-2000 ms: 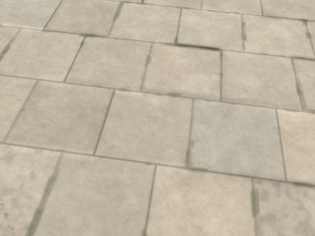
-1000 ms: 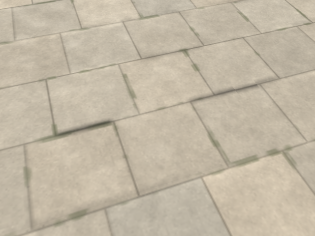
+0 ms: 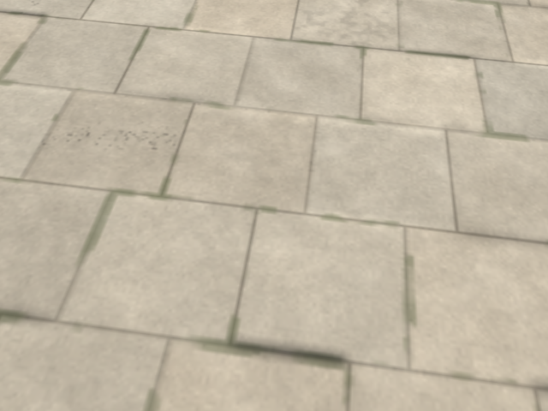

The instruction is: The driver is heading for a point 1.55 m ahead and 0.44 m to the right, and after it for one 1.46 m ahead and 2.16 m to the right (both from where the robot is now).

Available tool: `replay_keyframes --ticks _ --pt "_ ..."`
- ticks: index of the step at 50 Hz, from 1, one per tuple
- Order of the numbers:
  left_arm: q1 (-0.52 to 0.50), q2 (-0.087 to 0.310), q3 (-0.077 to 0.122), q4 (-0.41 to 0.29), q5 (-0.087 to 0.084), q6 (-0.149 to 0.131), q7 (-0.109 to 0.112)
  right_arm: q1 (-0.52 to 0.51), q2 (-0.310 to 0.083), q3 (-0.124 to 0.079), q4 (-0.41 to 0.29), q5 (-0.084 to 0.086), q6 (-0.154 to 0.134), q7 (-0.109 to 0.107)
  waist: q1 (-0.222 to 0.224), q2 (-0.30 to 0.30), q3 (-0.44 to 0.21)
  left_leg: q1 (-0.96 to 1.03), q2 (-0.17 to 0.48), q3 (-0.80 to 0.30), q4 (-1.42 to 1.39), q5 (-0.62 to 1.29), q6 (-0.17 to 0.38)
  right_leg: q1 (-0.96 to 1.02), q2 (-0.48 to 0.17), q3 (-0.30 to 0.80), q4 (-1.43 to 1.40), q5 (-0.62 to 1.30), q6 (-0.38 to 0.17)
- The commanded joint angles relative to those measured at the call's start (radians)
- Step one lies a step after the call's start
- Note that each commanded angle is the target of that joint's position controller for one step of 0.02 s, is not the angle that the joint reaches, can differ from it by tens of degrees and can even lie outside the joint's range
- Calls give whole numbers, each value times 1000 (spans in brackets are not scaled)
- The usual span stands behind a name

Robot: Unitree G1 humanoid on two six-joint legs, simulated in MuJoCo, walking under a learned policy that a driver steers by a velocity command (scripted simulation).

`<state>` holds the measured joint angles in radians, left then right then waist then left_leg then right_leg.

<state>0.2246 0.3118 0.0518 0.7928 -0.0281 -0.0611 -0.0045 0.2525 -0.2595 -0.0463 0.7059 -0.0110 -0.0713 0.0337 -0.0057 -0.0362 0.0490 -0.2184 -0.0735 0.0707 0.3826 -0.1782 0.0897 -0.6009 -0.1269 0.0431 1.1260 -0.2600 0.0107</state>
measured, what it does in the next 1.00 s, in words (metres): walks ahead, turning right: right foot, then left foot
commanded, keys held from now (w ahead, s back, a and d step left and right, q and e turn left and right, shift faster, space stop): w+e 0.78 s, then w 0.22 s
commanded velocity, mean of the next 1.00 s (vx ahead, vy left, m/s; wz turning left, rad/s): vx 0.50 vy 0.00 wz -0.44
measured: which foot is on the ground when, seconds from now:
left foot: down 0.00-0.36, up 0.38-0.80, down 0.82-1.00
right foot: up 0.00-0.32, down 0.34-0.82, up 0.84-1.00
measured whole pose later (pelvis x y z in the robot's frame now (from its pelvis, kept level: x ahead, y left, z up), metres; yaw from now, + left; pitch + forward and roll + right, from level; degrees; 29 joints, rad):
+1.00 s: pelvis +0.57 -0.12 +0.00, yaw -31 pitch +1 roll +1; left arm 0.27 0.30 0.05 0.70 -0.02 -0.04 0.00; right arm 0.27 -0.26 -0.05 0.77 -0.01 -0.10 0.02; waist -0.03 -0.05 0.01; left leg -0.26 -0.04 0.01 0.42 -0.18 0.03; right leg -0.50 -0.01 0.07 1.12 -0.35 -0.02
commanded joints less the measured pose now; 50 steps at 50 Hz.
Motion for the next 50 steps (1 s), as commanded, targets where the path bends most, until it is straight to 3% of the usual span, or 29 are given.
replay_keyframes --ticks 1,4,7,12,15,16,17,18,19,20,21,22,23,24,26,28,31,35,38,39,40,41,42,43,44,45,46,48,50 --pt "32 65 21 -35 2 13 8 -20 -133 -41 -34 -11 -38 -12 10 76 -35 51 290 -155 -240 254 144 -73 -20 72 -73 139 21" --pt "-17 49 19 -45 5 1 -3 -19 -134 -39 -13 -9 -38 -24 -7 81 -17 86 261 -49 -256 269 101 -78 9 65 -253 327 17" --pt "-104 21 6 -72 7 -4 -20 8 -151 -43 16 -3 -34 -32 -47 73 20 128 273 8 -278 268 80 -66 23 10 -400 412 4" --pt "-208 14 -2 -145 10 -6 -55 72 -177 -56 68 15 4 -42 -79 66 51 341 341 49 -189 436 70 -155 48 -49 -510 271 -46" --pt "-143 54 19 -165 10 3 -66 43 -218 -67 62 21 29 -60 -16 125 -34 381 343 91 0 902 35 2 132 -138 -508 110 -102" --pt "-49 89 38 -149 9 7 -63 32 -227 -68 58 21 37 -67 40 135 -94 358 330 105 142 1004 19 132 171 -156 -511 80 -128" --pt "107 141 68 -117 7 9 -51 14 -222 -63 52 25 40 -72 130 109 -173 249 291 129 358 942 -15 375 200 -138 -584 143 -170" --pt "238 232 95 -96 4 21 -27 48 -167 -40 33 0 25 -72 162 -44 -277 -13 226 131 678 498 -57 685 26 137 -594 187 -242" --pt "185 274 97 -124 -2 13 -26 119 -60 -5 -10 -9 -8 -50 55 -243 -386 -436 -14 -19 1028 -380 -121 991 -200 725 -731 29 -458" --pt "201 190 73 -132 4 7 -29 21 -155 -22 -15 23 -49 -28 133 -101 -413 -545 44 -203 1067 -369 -90 1008 -197 740 -812 -42 -424" --pt "169 149 62 -133 11 0 -27 -61 -174 -25 -48 54 -68 -19 129 -46 -274 -582 88 -189 1014 -289 -68 894 -163 585 -822 -6 -376" --pt "107 134 57 -139 10 -5 -28 -79 -156 -20 -51 41 -75 -23 75 59 -164 -555 132 -176 903 -223 -66 730 -118 473 -832 102 -341" --pt "52 98 46 -151 10 -7 -24 -82 -167 -29 -44 13 -70 -31 42 64 -122 -501 162 -169 811 -185 -77 625 -82 395 -845 203 -323" --pt "24 91 41 -168 22 -6 -19 -63 -166 -32 -42 5 -59 -30 14 31 -99 -441 173 -169 783 -160 -90 542 -59 361 -868 274 -323" --pt "10 103 45 -174 20 -7 -10 -32 -146 -30 -40 -4 -38 -32 -12 14 -85 -402 176 -149 704 -136 -127 452 -36 312 -895 364 -330" --pt "23 131 52 -167 17 -7 2 -73 -121 -20 -54 -7 -25 -37 -7 10 -60 -396 166 -124 583 -65 -162 379 -7 249 -906 407 -319" --pt "55 147 58 -152 8 5 16 -190 -87 -5 -79 -5 -27 -34 40 -25 -48 -323 121 -109 331 158 -179 320 61 182 -885 326 -257" --pt "122 149 60 -125 0 19 21 -284 -109 -10 -106 16 -41 -20 81 -51 -56 -257 75 -131 162 252 -167 367 37 263 -829 202 -223" --pt "119 140 61 -124 2 25 25 -253 -151 -30 -102 21 -55 -12 50 -81 -62 -218 78 -161 111 153 -125 451 -4 361 -740 169 -198" --pt "103 134 60 -128 5 28 25 -202 -161 -38 -89 21 -60 -13 18 -94 -70 -154 76 -150 88 129 -103 451 0 374 -700 185 -185" --pt "96 104 50 -131 11 27 23 -108 -180 -51 -64 14 -65 -18 -29 -88 -117 -27 85 -134 60 135 -72 440 37 341 -612 238 -159" --pt "108 42 26 -141 23 23 18 22 -222 -63 -50 -7 -69 -24 -82 -13 -242 200 220 -256 76 83 -10 361 91 271 -375 166 -124" --pt "256 -27 5 -157 4 12 18 131 -313 -86 -15 -22 -59 -23 -36 282 -365 532 436 -700 4 -106 163 25 245 134 -31 -203 -46" --pt "279 49 11 -136 -14 6 19 158 -250 -78 6 11 -53 -12 -53 323 -347 550 490 -926 -83 -380 202 -145 198 145 134 -321 -31" --pt "175 118 28 -137 -13 8 19 104 -176 -58 -9 18 -50 -14 -80 203 -206 438 442 -793 -105 -410 158 -188 156 156 184 -232 -28" --pt "87 124 30 -156 2 9 21 55 -150 -47 -15 9 -42 -16 -76 129 -131 324 394 -645 -103 -301 124 -173 123 115 171 -163 -28" --pt "30 112 30 -174 17 4 19 22 -133 -40 -9 2 -37 -16 -63 105 -69 223 354 -548 -120 -175 119 -159 101 105 115 -117 -29" --pt "31 77 27 -178 15 1 9 5 -106 -27 2 -3 -39 -19 -22 140 -48 128 299 -430 -158 -21 108 -79 62 84 20 -68 -32" --pt "37 41 16 -175 15 4 3 17 -116 -29 19 11 -42 -18 -10 149 -52 103 291 -369 -188 64 128 -58 49 49 -70 -63 -24"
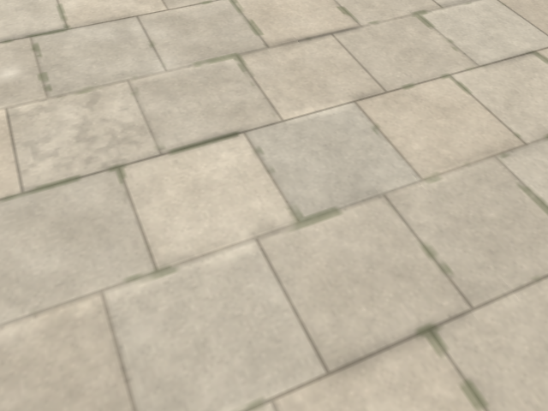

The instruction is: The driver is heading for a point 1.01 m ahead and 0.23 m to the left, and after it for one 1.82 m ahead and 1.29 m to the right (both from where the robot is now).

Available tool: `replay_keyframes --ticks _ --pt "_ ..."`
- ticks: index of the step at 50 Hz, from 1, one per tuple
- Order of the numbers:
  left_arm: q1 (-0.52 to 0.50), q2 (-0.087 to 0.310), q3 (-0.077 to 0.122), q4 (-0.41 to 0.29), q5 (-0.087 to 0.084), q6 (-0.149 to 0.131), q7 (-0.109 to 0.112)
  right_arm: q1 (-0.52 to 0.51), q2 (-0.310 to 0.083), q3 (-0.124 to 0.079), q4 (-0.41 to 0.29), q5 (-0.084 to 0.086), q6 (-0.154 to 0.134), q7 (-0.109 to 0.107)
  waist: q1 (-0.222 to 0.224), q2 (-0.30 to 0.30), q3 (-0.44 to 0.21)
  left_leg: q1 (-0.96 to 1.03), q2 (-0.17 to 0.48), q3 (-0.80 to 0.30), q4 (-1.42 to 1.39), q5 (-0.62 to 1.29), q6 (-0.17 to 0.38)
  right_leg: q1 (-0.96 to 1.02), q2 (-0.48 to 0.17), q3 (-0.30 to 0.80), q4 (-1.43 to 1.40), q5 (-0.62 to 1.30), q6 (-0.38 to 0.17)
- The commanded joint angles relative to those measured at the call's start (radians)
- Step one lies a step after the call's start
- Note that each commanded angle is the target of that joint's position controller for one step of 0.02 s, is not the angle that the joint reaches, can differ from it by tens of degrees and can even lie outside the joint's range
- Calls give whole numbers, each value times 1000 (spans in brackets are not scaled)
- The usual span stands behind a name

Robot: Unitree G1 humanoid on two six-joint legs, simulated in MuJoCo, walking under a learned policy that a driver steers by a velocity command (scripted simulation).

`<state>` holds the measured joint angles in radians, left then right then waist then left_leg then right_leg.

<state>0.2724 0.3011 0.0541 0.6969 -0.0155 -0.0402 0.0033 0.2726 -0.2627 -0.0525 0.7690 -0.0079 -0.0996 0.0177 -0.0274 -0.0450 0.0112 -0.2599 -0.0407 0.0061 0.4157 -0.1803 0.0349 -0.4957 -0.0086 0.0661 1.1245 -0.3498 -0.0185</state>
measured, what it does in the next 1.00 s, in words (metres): walks ahead, turning left: right foot, then left foot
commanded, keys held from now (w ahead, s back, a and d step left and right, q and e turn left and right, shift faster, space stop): w+q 0.94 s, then w+e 0.06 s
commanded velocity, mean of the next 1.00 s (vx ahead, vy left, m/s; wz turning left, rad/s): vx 0.50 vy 0.00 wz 0.39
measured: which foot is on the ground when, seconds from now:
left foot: down 0.00-0.30, up 0.32-0.76, down 0.78-1.00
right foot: up 0.00-0.26, down 0.28-0.78, up 0.80-1.00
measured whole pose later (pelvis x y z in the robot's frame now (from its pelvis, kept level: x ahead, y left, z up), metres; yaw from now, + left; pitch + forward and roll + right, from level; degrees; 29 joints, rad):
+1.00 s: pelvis +0.49 +0.10 +0.00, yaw +29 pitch +1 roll +0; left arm 0.14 0.31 0.06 0.72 0.01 -0.10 0.00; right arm 0.30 -0.28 -0.06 0.70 0.00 -0.04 0.02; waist -0.03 -0.03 0.05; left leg -0.24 -0.10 -0.04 0.39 -0.16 0.10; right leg -0.60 -0.10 0.06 1.03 -0.27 0.04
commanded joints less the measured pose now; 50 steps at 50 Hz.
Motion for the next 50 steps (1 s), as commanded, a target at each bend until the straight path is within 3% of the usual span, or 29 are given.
replay_keyframes --ticks 1,3,5,9,11,13,14,15,16,17,19,21,24,29,33,35,37,38,39,40,41,42,43,44,46,48,50 --pt "-43 39 7 -93 11 -19 -5 6 -132 -27 -35 14 -13 -3 8 150 -4 129 259 -291 -237 105 196 -166 -77 8 -133 43 13" --pt "-108 16 -6 -111 19 -30 -8 15 -164 -34 -24 23 -5 -7 -5 131 3 108 246 -252 -251 154 200 -137 -77 -13 -281 130 24" --pt "-170 8 -12 -119 14 -40 -15 32 -184 -39 -12 29 5 -11 -22 127 11 76 220 -205 -249 172 184 -68 -54 -28 -423 240 37" --pt "-266 35 -4 -140 1 -55 -28 107 -197 -42 21 40 23 -14 -49 132 15 94 234 -227 -207 152 162 26 -12 -28 -568 331 46" --pt "-261 60 7 -143 -2 -64 -31 113 -204 -45 27 42 32 -19 -24 143 10 114 251 -267 -165 119 139 91 -7 -17 -627 307 28" --pt "-145 97 31 -107 2 -68 -22 107 -188 -39 27 37 38 -23 47 137 -43 77 209 -249 -46 181 99 298 0 -36 -688 283 -8" --pt "-21 143 50 -87 16 -69 -11 94 -144 -24 15 27 34 -21 112 105 -131 -9 150 -206 144 155 63 497 -85 33 -676 272 -52" --pt "117 227 71 -74 36 -59 -1 138 -57 3 -18 15 22 -22 145 -94 -287 -298 34 -93 490 -121 -4 834 -320 317 -672 212 -152" --pt "162 215 70 -49 30 -46 -8 183 -68 4 -34 37 12 -26 132 -264 -342 -476 16 -102 711 -417 -21 866 -430 616 -787 1 -235" --pt "118 145 50 -46 18 -46 -10 137 -155 -22 -29 53 16 -26 131 -150 -210 -542 70 -141 811 -353 -21 758 -391 551 -823 -106 -212" --pt "4 74 27 -45 18 -49 -15 58 -150 -28 -40 42 30 -25 85 -73 -60 -519 127 -112 796 -207 -25 546 -310 324 -878 18 -174" --pt "-65 46 22 -33 26 -59 -17 56 -116 -30 -43 37 51 -20 36 -91 -2 -441 166 -114 746 -131 -34 408 -263 179 -939 162 -160" --pt "-76 68 36 -5 27 -75 -11 21 -81 -25 -67 32 70 -16 18 -47 18 -443 174 -110 686 -42 -54 367 -262 50 -983 326 -176" --pt "-47 121 54 35 21 -68 2 -114 -56 -9 -117 29 64 13 57 -8 43 -406 162 -60 398 185 -46 391 -241 -125 -996 406 -155" --pt "5 161 68 71 0 -51 5 -227 -69 -8 -172 30 67 34 88 3 76 -398 148 -14 265 172 -7 484 -274 -186 -976 412 -128" --pt "17 181 75 84 -10 -38 5 -247 -87 -15 -194 27 70 41 80 -3 73 -377 122 21 232 90 25 544 -288 -214 -913 540 -109" --pt "10 213 84 85 -18 -23 10 -172 -127 -37 -192 24 77 40 22 -33 1 -227 48 86 222 -11 68 568 -278 -253 -736 874 -84" --pt "-2 210 81 82 -22 -14 12 -33 -167 -64 -158 27 80 35 -60 -19 -73 -34 -4 111 169 20 100 520 -246 -288 -543 957 -58" --pt "19 177 66 74 -6 -16 17 145 -240 -101 -109 32 89 18 -135 38 -167 269 7 27 154 52 143 325 -206 -297 -271 795 -14" --pt "114 32 17 13 44 -35 5 140 -375 -123 -109 45 86 5 -27 340 -237 616 285 -520 84 -70 324 -150 -26 -262 119 -112 60" --pt "40 76 14 4 16 -73 -6 164 -314 -98 -153 36 68 10 -83 245 -411 686 380 -858 -99 -252 397 -265 35 -3 263 -263 54" --pt "-73 146 32 -26 -27 -92 -13 138 -247 -78 -141 25 52 16 -108 165 -274 609 356 -729 -132 -200 333 -351 -14 25 262 -168 29" --pt "-97 130 25 -35 -23 -103 -9 90 -223 -71 -139 25 43 14 -72 115 -181 474 316 -611 -126 -120 300 -337 -54 19 185 -82 12" --pt "-96 129 27 -23 5 -105 -1 19 -189 -60 -149 25 42 11 -27 70 -116 333 277 -511 -126 -4 272 -273 -88 19 96 -26 16" --pt "-64 138 37 -15 23 -85 -1 -50 -159 -48 -177 7 41 4 33 100 -85 168 232 -424 -163 143 263 -144 -112 28 8 31 28" --pt "-43 107 30 -1 28 -64 -3 -52 -156 -46 -168 10 35 -5 49 88 -73 99 222 -348 -187 244 269 -116 -110 1 -67 71 54" --pt "-78 73 17 -2 27 -52 -6 -28 -161 -44 -143 9 28 -15 35 90 -44 69 206 -262 -212 306 254 -127 -113 -19 -179 188 77"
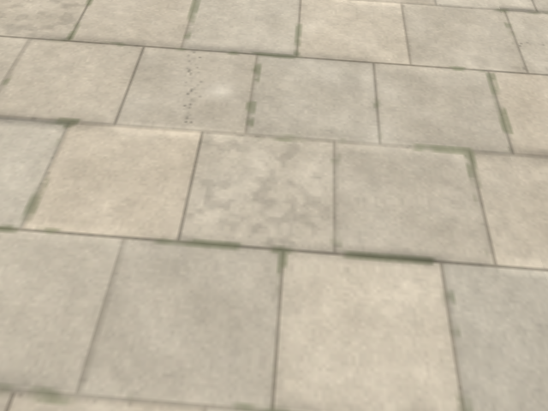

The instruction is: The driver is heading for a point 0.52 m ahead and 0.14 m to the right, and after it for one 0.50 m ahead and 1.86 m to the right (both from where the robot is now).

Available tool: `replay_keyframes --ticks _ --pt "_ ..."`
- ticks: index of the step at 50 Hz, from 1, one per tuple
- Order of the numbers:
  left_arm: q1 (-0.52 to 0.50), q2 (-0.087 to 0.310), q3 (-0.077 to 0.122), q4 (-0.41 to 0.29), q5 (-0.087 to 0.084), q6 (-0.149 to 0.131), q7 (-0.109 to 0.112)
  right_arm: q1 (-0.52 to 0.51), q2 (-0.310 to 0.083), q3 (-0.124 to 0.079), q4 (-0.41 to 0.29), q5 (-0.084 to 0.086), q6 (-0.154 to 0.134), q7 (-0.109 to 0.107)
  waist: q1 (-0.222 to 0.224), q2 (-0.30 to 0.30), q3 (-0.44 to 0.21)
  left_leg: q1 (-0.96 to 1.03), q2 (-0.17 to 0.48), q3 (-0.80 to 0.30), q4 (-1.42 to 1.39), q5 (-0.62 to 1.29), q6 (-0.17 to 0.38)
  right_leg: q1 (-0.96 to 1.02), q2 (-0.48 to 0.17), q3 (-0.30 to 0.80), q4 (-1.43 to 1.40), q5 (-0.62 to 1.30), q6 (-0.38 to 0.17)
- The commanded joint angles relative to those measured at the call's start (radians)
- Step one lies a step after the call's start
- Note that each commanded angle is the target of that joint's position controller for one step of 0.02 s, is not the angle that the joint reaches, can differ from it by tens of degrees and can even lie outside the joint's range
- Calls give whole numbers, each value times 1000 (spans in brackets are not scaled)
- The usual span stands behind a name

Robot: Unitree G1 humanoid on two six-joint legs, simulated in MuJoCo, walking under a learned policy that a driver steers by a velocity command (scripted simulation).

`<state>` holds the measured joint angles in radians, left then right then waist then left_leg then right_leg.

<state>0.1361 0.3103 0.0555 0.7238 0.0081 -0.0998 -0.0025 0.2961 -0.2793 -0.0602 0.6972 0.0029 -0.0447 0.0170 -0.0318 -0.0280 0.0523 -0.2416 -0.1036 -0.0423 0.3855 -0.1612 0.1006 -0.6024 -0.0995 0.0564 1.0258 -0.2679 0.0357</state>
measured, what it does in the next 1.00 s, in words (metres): walks ahead, turning right: right foot, then left foot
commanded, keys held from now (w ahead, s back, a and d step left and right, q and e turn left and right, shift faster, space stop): w+e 0.48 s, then e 0.52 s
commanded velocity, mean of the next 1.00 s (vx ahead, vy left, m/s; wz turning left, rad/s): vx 0.35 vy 0.00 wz -0.38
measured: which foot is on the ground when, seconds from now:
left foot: down 0.00-0.34, up 0.36-0.74, down 0.76-1.00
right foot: up 0.00-0.30, down 0.32-0.76, up 0.78-1.00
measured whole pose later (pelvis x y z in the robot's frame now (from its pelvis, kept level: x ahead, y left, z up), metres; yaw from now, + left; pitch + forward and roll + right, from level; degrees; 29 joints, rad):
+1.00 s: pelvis +0.48 -0.08 -0.01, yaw -29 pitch +1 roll +0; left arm 0.22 0.34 0.08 0.67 -0.02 0.07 0.04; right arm 0.10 -0.25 -0.04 0.68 -0.03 -0.01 -0.03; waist 0.00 -0.03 0.07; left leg -0.35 0.00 0.05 0.43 -0.10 0.03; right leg -0.52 -0.01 0.05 1.09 -0.44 0.09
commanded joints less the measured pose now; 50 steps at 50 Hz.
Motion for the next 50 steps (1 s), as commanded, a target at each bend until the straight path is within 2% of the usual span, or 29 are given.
replay_keyframes --ticks 1,3,6,11,13,14,15,16,17,18,19,20,21,22,25,28,30,33,35,37,38,39,40,41,42,43,45,47,50 --pt "27 53 9 -33 2 9 -2 -39 -146 -35 -59 -2 -28 -18 24 81 -72 45 254 -175 -189 286 169 -17 -24 -14 -148 186 25" --pt "-35 41 1 -40 -8 7 -9 -17 -148 -31 -38 -1 -30 -20 -8 91 -51 41 232 -115 -201 232 134 6 -13 -25 -276 333 17" --pt "-115 40 -4 -58 -24 3 -22 26 -165 -31 -2 -1 -37 -17 -49 90 -12 80 261 -97 -228 131 117 17 6 -37 -394 444 -7" --pt "-181 51 -5 -99 -30 -1 -53 69 -176 -38 57 0 -24 -18 -67 73 30 307 343 -67 -173 242 98 -106 32 -28 -473 299 -72" --pt "-149 59 -1 -102 -28 0 -63 52 -187 -43 61 2 -13 -25 -40 88 4 353 349 -32 -103 450 73 -57 63 -54 -486 208 -102" --pt "-100 77 8 -94 -24 2 -63 37 -197 -45 57 0 -9 -29 -11 105 -41 360 338 -10 -34 641 57 29 97 -87 -481 168 -120" --pt "2 105 26 -70 -20 5 -59 18 -202 -45 51 0 0 -35 48 106 -111 346 311 28 103 818 36 176 141 -125 -496 169 -143" --pt "142 152 51 -39 -19 9 -50 11 -189 -37 39 -3 4 -44 118 82 -197 242 270 70 305 821 -1 404 141 -92 -506 223 -180" --pt "270 256 78 -33 -13 14 -39 78 -129 -14 -2 -20 -11 -45 124 -83 -335 -104 174 111 678 452 -70 782 -91 286 -500 226 -318" --pt "293 227 70 -24 -36 15 -40 106 -70 9 2 -26 -37 -31 106 -242 -425 -398 -2 12 939 -361 -120 990 -234 726 -660 86 -452" --pt "280 163 50 -27 -39 20 -37 39 -150 -6 -15 5 -67 -11 142 -142 -360 -518 69 -99 997 -351 -100 973 -213 682 -705 -56 -401" --pt "234 144 46 -42 -29 23 -31 -51 -157 -4 -44 28 -84 -3 140 -71 -243 -545 113 -82 961 -279 -87 851 -179 554 -718 -48 -363" --pt "180 133 41 -51 -21 26 -28 -96 -148 -2 -57 14 -93 -4 106 18 -144 -530 149 -65 861 -224 -84 697 -142 464 -741 39 -339" --pt "140 108 32 -63 -15 25 -24 -105 -156 -11 -57 -10 -89 -10 75 33 -107 -473 179 -62 772 -183 -91 596 -110 401 -761 138 -325" --pt "98 117 33 -84 -11 29 -13 -61 -129 -10 -57 -22 -63 -16 19 -22 -71 -383 185 -37 656 -163 -137 437 -69 320 -796 378 -340" --pt "101 163 50 -72 -16 39 7 -115 -92 4 -70 -30 -48 -29 21 -19 -62 -299 138 5 456 -28 -183 318 1 178 -752 672 -298" --pt "135 165 55 -56 -28 60 21 -174 -74 9 -77 -25 -49 -26 52 -41 -99 -217 88 15 316 140 -188 295 49 145 -713 656 -244" --pt "179 155 55 -38 -35 89 34 -249 -83 5 -97 -9 -46 -17 79 -64 -119 -182 47 -13 179 215 -180 345 45 217 -658 519 -205" --pt "170 143 55 -42 -31 100 41 -245 -114 -9 -98 -10 -49 -13 63 -78 -125 -168 49 -54 119 180 -161 407 27 298 -595 456 -189" --pt "119 127 53 -65 -28 106 46 -180 -133 -21 -80 -16 -59 -13 17 -92 -135 -102 71 -60 39 209 -127 437 40 342 -492 417 -159" --pt "114 95 43 -81 -23 104 43 -133 -155 -27 -75 -28 -65 -19 -3 -59 -185 30 140 -84 -5 338 -87 408 89 316 -375 346 -124" --pt "147 39 24 -102 -3 100 40 -75 -204 -34 -81 -43 -61 -32 -4 103 -293 262 344 -253 46 690 -14 275 175 210 -128 -30 -75" --pt "341 32 14 -98 -22 98 32 -57 -214 -36 -68 -53 -38 -30 80 350 -410 466 571 -571 56 768 188 63 260 144 87 -495 -30" --pt "370 136 36 -56 -26 109 30 -97 -158 -31 -85 -18 -21 -30 72 241 -383 392 565 -602 27 497 196 16 164 136 202 -424 5" --pt "258 184 55 -61 -34 127 34 -130 -105 -16 -102 -15 -9 -36 33 155 -273 300 481 -448 11 353 146 -15 138 100 248 -342 31" --pt "208 177 59 -67 -35 146 42 -168 -94 -9 -104 -23 6 -37 38 106 -219 205 423 -359 -18 232 111 -13 116 75 245 -281 44" --pt "180 141 55 -89 -30 168 46 -222 -114 -11 -98 -30 21 -42 55 148 -118 22 351 -222 -84 149 103 39 91 32 204 -204 56" --pt "186 93 44 -97 -29 167 45 -220 -116 -16 -84 -35 23 -46 54 177 -116 -1 327 -138 -111 177 117 78 89 -9 124 -173 57" --pt "139 77 36 -122 -20 160 38 -212 -131 -26 -67 -25 26 -51 35 163 -156 53 373 -100 -112 227 151 98 50 -15 4 -136 51"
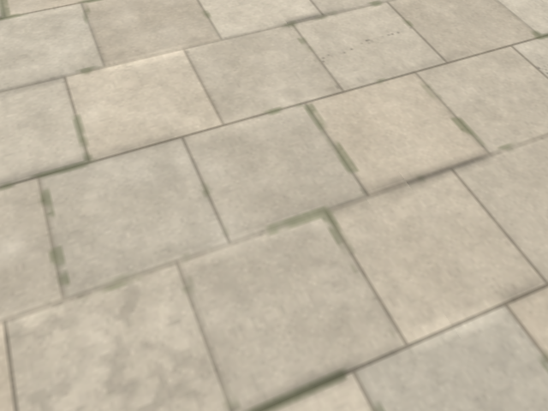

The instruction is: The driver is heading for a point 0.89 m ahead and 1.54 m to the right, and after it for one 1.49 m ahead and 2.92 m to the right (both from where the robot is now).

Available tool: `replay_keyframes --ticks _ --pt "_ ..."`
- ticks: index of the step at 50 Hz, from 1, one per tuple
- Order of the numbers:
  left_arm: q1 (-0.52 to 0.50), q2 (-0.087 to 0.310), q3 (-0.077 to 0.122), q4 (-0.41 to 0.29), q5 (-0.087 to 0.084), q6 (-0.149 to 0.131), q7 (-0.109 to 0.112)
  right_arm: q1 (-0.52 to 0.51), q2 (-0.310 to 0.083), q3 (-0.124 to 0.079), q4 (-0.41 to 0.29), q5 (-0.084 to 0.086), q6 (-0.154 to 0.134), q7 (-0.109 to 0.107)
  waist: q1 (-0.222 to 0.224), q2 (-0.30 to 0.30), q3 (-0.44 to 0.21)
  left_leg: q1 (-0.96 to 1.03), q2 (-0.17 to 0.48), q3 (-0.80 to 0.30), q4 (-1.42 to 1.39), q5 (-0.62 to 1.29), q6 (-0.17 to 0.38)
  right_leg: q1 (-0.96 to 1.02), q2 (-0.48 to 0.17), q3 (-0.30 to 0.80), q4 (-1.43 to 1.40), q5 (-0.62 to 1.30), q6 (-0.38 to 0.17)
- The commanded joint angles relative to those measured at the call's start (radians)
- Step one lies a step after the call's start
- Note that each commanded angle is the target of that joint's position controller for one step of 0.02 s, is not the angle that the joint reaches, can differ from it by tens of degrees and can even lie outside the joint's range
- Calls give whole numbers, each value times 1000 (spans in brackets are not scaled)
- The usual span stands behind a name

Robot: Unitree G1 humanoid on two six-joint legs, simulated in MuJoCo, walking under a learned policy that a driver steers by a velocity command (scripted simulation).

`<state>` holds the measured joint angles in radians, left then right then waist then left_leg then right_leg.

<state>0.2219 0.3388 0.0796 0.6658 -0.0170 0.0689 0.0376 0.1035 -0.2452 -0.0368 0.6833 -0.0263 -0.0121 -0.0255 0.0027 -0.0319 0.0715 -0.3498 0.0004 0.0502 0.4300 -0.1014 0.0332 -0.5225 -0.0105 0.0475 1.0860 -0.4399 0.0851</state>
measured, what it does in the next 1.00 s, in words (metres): steps on the spot, turning right: right foot, then left foot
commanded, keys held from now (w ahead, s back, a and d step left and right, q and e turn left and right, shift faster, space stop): e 0.84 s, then w+e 0.02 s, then w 0.14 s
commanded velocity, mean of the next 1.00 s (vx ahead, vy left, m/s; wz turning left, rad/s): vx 0.04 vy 0.00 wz -0.57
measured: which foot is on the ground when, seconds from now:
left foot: down 0.00-0.20, up 0.22-0.66, down 0.68-1.00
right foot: up 0.00-0.18, down 0.20-0.68, up 0.70-1.00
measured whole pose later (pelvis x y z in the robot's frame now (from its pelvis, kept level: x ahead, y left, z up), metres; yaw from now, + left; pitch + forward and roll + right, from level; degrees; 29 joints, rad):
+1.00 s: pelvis +0.03 -0.03 +0.01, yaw -34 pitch +1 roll +0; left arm 0.22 0.31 0.08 0.63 -0.01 0.05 0.00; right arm 0.20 -0.27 -0.06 0.74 0.01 0.00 -0.02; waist -0.03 -0.01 0.03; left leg -0.17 0.05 0.07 0.39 -0.25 0.01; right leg -0.41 -0.03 0.03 0.82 -0.42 0.06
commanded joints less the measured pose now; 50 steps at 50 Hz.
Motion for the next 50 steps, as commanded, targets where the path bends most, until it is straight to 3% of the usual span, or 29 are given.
replay_keyframes --ticks 1,6,9,10,11,12,13,14,15,16,17,20,23,28,31,33,34,35,36,37,39,41,42,45,48,50 --pt "39 47 10 -71 6 -9 -7 -26 -173 -54 -51 7 -3 -8 -3 164 -183 161 277 -176 -159 161 220 42 -48 -13 -99 54 -4" --pt "10 65 14 -90 4 -7 -31 -32 -211 -69 -28 22 11 5 -10 181 -172 158 302 -112 -148 96 201 151 -44 -67 -293 90 -46" --pt "69 69 25 -72 7 -7 -43 -34 -210 -72 -6 47 19 5 33 163 -172 133 283 -55 -46 42 125 291 -3 -109 -534 212 -107" --pt "100 97 38 -62 12 -8 -38 12 -180 -67 18 49 22 7 37 101 -156 61 241 -2 54 -56 52 373 -10 -52 -635 293 -147" --pt "116 208 64 -78 14 -10 -20 44 -117 -51 7 14 23 14 1 -193 -137 -163 112 117 348 -338 -64 488 -243 280 -731 557 -246" --pt "86 263 70 -111 40 -25 -22 -57 -138 -56 -48 2 18 3 42 -273 -113 -335 -14 7 553 -555 -102 414 -379 500 -775 601 -422" --pt "71 213 57 -111 54 -46 -27 -100 -170 -67 -49 12 17 -2 59 -166 -127 -337 7 -87 671 -514 -89 392 -336 439 -788 540 -419" --pt "24 185 48 -109 45 -61 -26 -74 -174 -73 -37 24 20 -5 23 -132 -118 -340 20 -110 692 -423 -77 383 -282 363 -775 503 -361" --pt "-21 155 42 -116 25 -64 -22 -40 -172 -78 -10 20 24 -13 2 -89 -127 -335 29 -118 685 -360 -81 392 -238 317 -760 472 -313" --pt "-49 137 33 -121 12 -62 -17 -28 -178 -81 -2 12 26 -18 -7 -98 -130 -322 27 -117 692 -315 -92 386 -221 293 -750 519 -299" --pt "-49 124 25 -124 13 -59 -12 -22 -171 -81 -1 13 24 -15 -13 -106 -147 -286 15 -112 715 -286 -102 373 -201 277 -742 576 -299" --pt "-27 121 25 -123 15 -53 -2 -28 -148 -73 -4 27 18 -8 -4 -97 -169 -270 -4 -115 622 -239 -119 419 -178 272 -725 607 -304" --pt "-10 142 35 -122 11 -44 5 -66 -132 -63 -15 29 13 -1 18 -111 -164 -231 -15 -128 456 -235 -127 437 -171 315 -708 547 -306" --pt "-33 156 43 -134 11 -31 -6 -58 -145 -64 -16 38 0 17 25 -134 -157 -97 -43 -140 288 -278 -113 375 -163 421 -693 528 -318" --pt "-62 153 44 -139 -1 -25 -11 -24 -151 -67 -13 40 -12 29 9 -137 -167 -20 -52 -141 145 -250 -93 385 -141 480 -660 571 -301" --pt "-94 138 40 -146 -16 -20 -6 40 -159 -76 8 34 -19 31 -33 -113 -175 135 -27 -127 -73 -49 -62 321 -84 461 -611 476 -240" --pt "-58 98 30 -145 -8 -21 -5 67 -212 -89 7 20 -16 26 -18 -6 -204 265 122 -240 -98 30 -7 213 -22 389 -497 257 -185" --pt "-8 69 24 -160 -7 -27 -6 36 -297 -103 4 2 -4 21 41 279 -155 309 314 -470 -119 233 141 -5 156 176 -321 -114 -115" --pt "-5 157 52 -144 11 -37 -4 28 -245 -94 -13 -12 -9 21 8 261 -142 249 417 -555 -132 275 252 -52 118 144 -76 -216 -62" --pt "8 198 70 -124 5 -36 -6 -18 -197 -77 -29 -5 -11 14 29 191 -126 218 380 -466 -122 249 238 -52 81 139 39 -151 -44" --pt "25 158 68 -92 3 -17 -4 -71 -153 -64 -40 21 -6 3 35 160 -92 218 269 -311 -104 165 165 -83 66 116 124 -36 -11" --pt "5 110 54 -102 -6 -10 -10 -48 -155 -59 -34 21 3 -7 15 171 -78 222 234 -223 -112 206 169 -95 55 67 126 17 11" --pt "-23 96 48 -115 -11 -12 -12 -25 -160 -61 -30 16 8 -11 -4 183 -81 254 231 -200 -115 214 176 -107 44 42 84 33 18" --pt "-96 64 26 -150 -5 -21 -20 79 -195 -72 -6 23 15 -15 -74 202 -112 341 260 -234 -182 -128 191 -119 0 6 -86 46 17" --pt "-98 37 5 -153 5 -40 -35 77 -231 -79 0 37 5 3 -72 213 -95 270 270 -220 -229 -275 185 12 -13 -41 -271 6 -21" --pt "-74 41 2 -134 5 -53 -42 81 -239 -78 11 48 -6 19 -60 206 -70 195 266 -194 -241 -279 181 133 0 -78 -398 17 -54"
